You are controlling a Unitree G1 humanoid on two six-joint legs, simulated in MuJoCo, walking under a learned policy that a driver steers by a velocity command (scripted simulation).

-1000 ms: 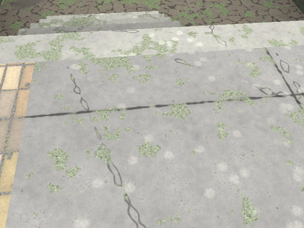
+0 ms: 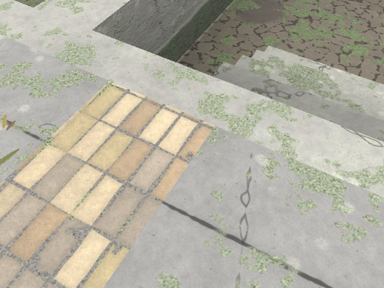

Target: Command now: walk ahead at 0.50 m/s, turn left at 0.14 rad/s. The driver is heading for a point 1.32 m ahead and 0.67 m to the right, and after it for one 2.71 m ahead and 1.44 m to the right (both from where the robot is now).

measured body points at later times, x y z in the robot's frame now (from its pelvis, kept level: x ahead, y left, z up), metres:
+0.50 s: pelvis +0.29 -0.07 -0.01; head +0.31 -0.08 +0.44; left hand +0.41 +0.19 -0.13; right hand +0.34 -0.34 -0.13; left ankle +0.25 +0.07 -0.65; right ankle +0.30 -0.12 -0.74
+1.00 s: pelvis +0.56 -0.10 +0.00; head +0.59 -0.09 +0.45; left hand +0.77 +0.12 -0.13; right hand +0.55 -0.39 -0.10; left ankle +0.64 -0.02 -0.74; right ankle +0.45 -0.16 -0.66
